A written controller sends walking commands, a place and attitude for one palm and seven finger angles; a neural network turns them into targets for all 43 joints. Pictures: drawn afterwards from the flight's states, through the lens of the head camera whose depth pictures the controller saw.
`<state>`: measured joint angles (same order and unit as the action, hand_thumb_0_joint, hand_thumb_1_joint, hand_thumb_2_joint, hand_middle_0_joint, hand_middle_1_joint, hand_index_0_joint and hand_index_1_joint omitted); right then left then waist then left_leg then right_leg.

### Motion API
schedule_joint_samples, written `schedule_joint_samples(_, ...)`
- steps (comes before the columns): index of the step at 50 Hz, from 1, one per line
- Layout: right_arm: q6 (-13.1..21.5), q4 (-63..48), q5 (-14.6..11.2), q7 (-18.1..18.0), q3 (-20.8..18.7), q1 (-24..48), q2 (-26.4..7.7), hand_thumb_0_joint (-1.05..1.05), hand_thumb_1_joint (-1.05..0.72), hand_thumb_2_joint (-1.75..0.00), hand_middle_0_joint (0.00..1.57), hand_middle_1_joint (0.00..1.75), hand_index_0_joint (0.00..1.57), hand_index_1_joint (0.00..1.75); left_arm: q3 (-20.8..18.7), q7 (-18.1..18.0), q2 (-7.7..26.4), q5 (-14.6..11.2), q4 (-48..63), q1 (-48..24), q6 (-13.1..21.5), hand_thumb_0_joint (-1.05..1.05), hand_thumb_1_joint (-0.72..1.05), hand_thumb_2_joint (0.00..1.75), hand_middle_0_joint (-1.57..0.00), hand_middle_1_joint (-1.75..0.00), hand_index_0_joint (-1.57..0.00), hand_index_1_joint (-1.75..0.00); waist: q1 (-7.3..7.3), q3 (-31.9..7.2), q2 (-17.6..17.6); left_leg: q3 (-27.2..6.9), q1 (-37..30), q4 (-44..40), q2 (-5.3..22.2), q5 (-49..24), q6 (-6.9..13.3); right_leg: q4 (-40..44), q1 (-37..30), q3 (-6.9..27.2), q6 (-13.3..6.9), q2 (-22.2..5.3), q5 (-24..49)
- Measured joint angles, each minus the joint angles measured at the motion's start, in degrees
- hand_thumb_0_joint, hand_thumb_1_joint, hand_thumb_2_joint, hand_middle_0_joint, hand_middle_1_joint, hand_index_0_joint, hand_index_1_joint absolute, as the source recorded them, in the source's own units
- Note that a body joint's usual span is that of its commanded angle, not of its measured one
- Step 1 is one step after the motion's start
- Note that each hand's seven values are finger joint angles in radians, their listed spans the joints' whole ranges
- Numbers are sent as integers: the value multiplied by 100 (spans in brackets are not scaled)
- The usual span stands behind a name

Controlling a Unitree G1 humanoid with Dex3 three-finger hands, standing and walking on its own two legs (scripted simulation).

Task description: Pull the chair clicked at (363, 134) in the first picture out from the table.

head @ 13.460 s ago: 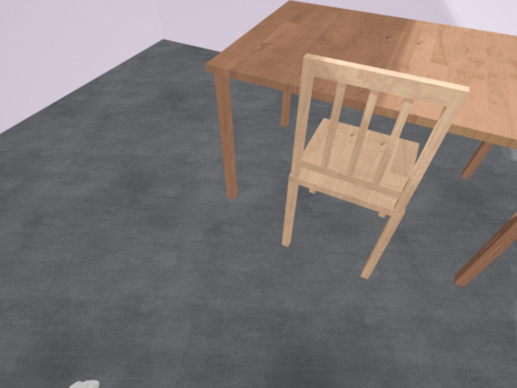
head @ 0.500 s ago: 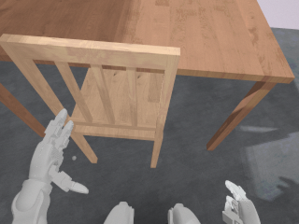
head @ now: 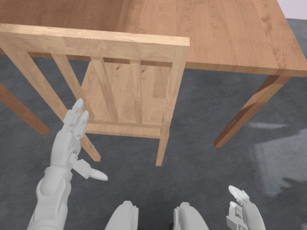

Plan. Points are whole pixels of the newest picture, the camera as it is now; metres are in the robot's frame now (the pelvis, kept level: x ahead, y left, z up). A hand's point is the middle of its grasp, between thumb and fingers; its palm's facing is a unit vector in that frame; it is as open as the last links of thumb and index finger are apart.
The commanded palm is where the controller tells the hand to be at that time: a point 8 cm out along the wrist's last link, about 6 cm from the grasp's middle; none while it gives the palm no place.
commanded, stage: aim the fingers beside a spindle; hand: left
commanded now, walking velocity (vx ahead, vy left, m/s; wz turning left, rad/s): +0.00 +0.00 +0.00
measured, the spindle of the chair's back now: (107, 94) +0.47 +0.15 +0.02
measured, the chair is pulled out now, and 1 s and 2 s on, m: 0.00 0.00 0.00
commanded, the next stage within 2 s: push the fingers through the gap in 1.00 s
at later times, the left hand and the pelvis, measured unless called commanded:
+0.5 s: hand (107, 139) +0.34 +0.13 +0.01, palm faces -0.07 -1.00 -0.03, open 16.9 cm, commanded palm +0.32 +0.19 +0.01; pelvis -0.01 -0.01 -0.01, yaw +0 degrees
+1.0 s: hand (105, 139) +0.33 +0.14 +0.01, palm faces -0.06 -1.00 -0.03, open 16.9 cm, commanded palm +0.31 +0.19 +0.01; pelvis +0.00 -0.01 -0.01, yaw +0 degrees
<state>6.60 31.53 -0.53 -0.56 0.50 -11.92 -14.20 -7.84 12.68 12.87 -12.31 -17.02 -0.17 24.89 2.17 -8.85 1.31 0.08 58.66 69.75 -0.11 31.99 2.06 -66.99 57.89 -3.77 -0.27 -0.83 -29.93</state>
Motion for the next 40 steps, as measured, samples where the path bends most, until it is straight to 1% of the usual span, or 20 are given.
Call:
schedule_joint_samples(8, -122, 14, 5, 35, -27, 10, 14, 1, -90, -89, 21, 30, 21, 30, 116, -108, -52, 59, -60, -203, 17, -1, -50, 30, -6, -8, -6, -8, 12, -10, 12, 15, 112, 82, 1, 27, 0, -91, 122, 15, 1, -1, -26)
schedule_joint_samples(15, -231, 18, 24, 85, -40, -11, 13, 1, -90, -89, 21, 30, 21, 30, 291, -327, -171, 194, -175, -310, 82, -1, -50, 30, -6, -8, -6, -8, 12, -49, 25, 37, 201, 147, -6, 45, 0, -187, 230, 37, -2, -12, -57)
schedule_joint_samples(19, -289, 45, 42, 93, -34, 19, 16, 1, -90, -89, 21, 30, 21, 30, 294, -422, -191, 281, -370, -500, 134, -1, -50, 30, -6, -8, -6, -8, 26, -51, 13, 34, 304, 241, 0, 69, -13, -294, 341, 33, -19, -8, -86)
schedule_joint_samples(22, -326, 63, 48, 105, -45, 41, 23, 1, -90, -89, 21, 30, 21, 30, 282, -474, -186, 290, -455, -637, 160, -1, -50, 30, -6, -8, -6, -8, 38, -39, 12, 29, 374, 304, 8, 82, -25, -362, 414, 29, -33, -2, -101)
schedule_joint_samples(26, -397, 60, 39, 108, -41, 48, 26, 1, -90, -89, 21, 30, 21, 30, 225, -470, -156, 294, -498, -713, 162, -1, -50, 30, -6, -8, -6, -8, 50, -24, 20, 38, 402, 322, 24, 83, -39, -391, 457, 37, -48, 13, -101)
schedule_joint_samples(31, -441, 51, 16, 106, -38, 7, 28, 1, -90, -89, 20, 30, 21, 30, 136, -430, -115, 225, -511, -681, 120, -1, -50, 30, -6, -8, -6, -8, 51, -22, 25, 44, 363, 268, 37, 63, -54, -354, 432, 44, -63, 27, -84)
schedule_joint_samples(36, -418, 57, 1, 98, -44, -40, 7, 1, -90, -89, 20, 30, 21, 30, 145, -375, -110, 172, -464, -531, 177, -1, -50, 30, -6, -8, -6, -8, 40, -43, 38, 25, 306, 207, 37, 46, -67, -294, 370, 27, -74, 30, -74)
schedule_joint_samples(40, -384, 82, 5, 75, -44, -18, -20, 1, -90, -89, 21, 30, 21, 30, 148, -342, -107, 180, -564, -567, 217, -1, -50, 30, -6, -8, -6, -8, 36, -51, 20, 6, 331, 231, 35, 51, -74, -317, 387, 8, -83, 27, -86)
